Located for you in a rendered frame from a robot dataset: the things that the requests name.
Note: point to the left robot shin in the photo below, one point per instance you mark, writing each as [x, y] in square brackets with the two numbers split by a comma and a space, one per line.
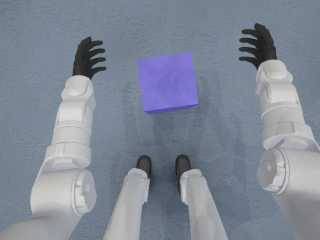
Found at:
[136, 171]

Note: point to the carton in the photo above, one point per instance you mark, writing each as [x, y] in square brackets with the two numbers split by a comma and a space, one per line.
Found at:
[167, 83]

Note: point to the robot left hand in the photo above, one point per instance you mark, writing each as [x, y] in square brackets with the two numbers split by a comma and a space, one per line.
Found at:
[83, 63]

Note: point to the robot right forearm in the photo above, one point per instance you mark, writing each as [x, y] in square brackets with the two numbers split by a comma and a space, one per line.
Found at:
[280, 109]

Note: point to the robot left upper arm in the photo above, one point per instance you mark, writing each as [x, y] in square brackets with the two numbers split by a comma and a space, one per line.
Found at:
[59, 200]

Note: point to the robot right hand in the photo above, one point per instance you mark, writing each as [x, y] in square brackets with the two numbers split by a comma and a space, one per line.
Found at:
[265, 49]

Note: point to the robot shin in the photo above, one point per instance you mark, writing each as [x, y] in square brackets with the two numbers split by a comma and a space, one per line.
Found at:
[192, 172]
[136, 171]

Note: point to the robot right upper arm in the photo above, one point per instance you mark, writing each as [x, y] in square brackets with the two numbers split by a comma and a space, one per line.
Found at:
[292, 176]

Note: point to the robot left forearm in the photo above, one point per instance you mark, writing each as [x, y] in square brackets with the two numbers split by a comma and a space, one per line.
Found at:
[70, 146]

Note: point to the right robot shin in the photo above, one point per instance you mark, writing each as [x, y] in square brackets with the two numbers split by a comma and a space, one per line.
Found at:
[192, 172]

